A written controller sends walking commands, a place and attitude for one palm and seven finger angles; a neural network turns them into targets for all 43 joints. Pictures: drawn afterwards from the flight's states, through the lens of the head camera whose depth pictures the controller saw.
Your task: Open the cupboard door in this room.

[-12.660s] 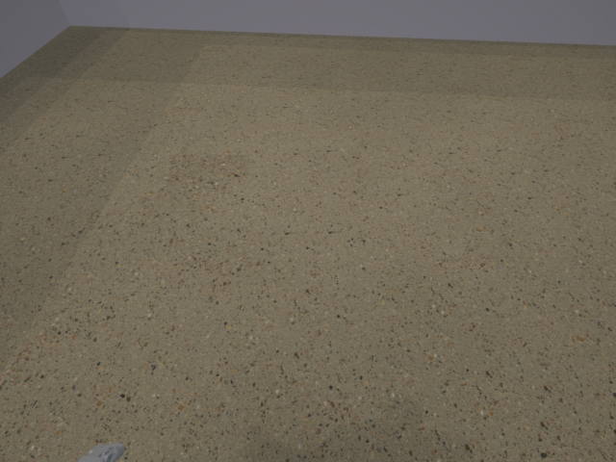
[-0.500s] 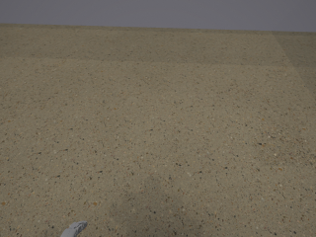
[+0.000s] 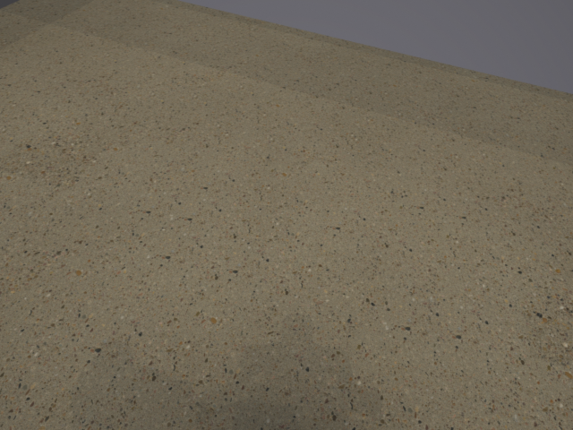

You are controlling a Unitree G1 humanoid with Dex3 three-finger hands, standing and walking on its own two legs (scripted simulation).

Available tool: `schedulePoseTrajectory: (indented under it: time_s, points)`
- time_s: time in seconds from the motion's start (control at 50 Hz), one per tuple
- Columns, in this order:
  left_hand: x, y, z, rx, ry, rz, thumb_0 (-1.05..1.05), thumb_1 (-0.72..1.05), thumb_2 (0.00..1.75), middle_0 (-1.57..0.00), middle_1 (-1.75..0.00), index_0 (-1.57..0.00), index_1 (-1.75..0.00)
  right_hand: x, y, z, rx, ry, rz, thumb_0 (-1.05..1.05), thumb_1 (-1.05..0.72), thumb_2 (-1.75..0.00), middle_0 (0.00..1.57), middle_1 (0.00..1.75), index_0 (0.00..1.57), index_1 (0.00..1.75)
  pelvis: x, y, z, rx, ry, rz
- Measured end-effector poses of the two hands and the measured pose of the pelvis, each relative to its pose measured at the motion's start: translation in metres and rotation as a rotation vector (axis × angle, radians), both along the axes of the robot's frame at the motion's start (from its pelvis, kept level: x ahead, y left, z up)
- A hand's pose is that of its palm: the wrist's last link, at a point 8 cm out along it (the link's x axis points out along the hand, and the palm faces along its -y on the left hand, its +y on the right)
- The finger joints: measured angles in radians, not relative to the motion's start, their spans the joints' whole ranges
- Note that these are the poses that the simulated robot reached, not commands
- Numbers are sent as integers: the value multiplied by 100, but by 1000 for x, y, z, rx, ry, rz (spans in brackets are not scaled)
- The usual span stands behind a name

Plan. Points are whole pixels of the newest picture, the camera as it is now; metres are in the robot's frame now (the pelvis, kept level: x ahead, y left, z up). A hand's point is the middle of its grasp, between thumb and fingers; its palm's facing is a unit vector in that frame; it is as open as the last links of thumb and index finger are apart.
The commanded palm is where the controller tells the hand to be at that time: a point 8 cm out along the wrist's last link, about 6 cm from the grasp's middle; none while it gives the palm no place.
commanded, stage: turn or walk to find it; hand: left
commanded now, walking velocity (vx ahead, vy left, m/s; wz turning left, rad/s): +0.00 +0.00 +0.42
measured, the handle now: out of the picture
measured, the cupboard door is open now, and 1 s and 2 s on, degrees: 0 0 0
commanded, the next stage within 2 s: none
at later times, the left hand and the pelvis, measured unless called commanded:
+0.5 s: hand out of the picture +0.04 +0.19 -0.14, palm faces +0.19 -0.94 -0.28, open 7.4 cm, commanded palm none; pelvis -0.02 -0.02 +0.01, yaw +11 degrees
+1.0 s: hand out of the picture -0.12 +0.22 -0.17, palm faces +0.44 -0.87 -0.24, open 7.4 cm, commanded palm none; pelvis -0.06 +0.01 +0.01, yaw +23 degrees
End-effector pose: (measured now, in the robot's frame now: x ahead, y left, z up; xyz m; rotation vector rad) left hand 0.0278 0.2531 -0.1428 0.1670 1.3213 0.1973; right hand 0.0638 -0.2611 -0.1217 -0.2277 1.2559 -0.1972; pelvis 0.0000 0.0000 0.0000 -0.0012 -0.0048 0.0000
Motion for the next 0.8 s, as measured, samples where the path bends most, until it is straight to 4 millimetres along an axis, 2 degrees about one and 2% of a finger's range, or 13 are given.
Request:
schedulePoseTrajectory:
  time_s: [0.04, 0.1, 0.24, 0.34, 0.46, 0.56, 0.66, 0.74, 0.8]
  points:
    - [-14, 13, -2, 7, 42, 24, 0, 91, 89, -20, -30, -20, -30, 13, 11, 8, -7, -40, 31, 1, -91, -90, 19, 29, 19, 30, -3, 5, 2, -1, -4, 4]
    - [-23, 24, 4, 7, 57, 53, 1, 91, 89, -20, -30, -20, -30, 25, 25, 18, -11, -72, 67, 1, -91, -90, 19, 30, 19, 30, -5, 12, 10, -17, -6, 25]
    - [-18, 29, 19, 15, -20, 84, 1, 91, 89, -19, -30, -20, -30, 35, 43, 21, 22, -86, 122, 1, -91, -90, 20, 30, 20, 30, -9, 16, 18, -20, -5, 76]
    - [-3, 17, 26, 27, -86, 86, 0, 91, 89, -19, -30, -20, -30, 26, 37, 11, 50, -64, 129, 1, -91, -90, 20, 30, 20, 30, -14, 6, 16, -10, -4, 114]
    - [6, -11, 33, 64, -172, 89, 0, 91, 89, -20, -30, -20, -30, 11, 11, -15, 88, -10, 130, 1, -91, -90, 20, 30, 20, 30, -20, -18, 6, 10, 2, 164]
    - [-18, -30, 42, 67, -171, 142, 0, 91, 89, -20, -30, -20, -30, 3, -6, -18, 87, 53, 158, 1, -91, -90, 20, 30, 20, 30, -25, -28, 10, 17, -10, 223]
    - [-48, -40, 40, 53, -124, 200, 0, 91, 89, -20, -30, -20, -30, 0, -13, -13, 73, 95, 196, 1, -91, -90, 19, 30, 19, 30, -28, -31, 15, 24, -10, 272]
    - [-76, -41, 33, 33, -89, 254, 0, 91, 89, -20, -30, -20, -30, 4, -7, -9, 51, 118, 244, 1, -91, -90, 19, 29, 19, 30, -32, -28, 15, 26, -7, 311]
    - [-101, -35, 25, 16, -59, 299, 0, 91, 89, -20, -30, -20, -30, 15, 8, -6, 35, 106, 294, 1, -91, -90, 19, 29, 19, 30, -38, -20, 13, 21, -6, 338]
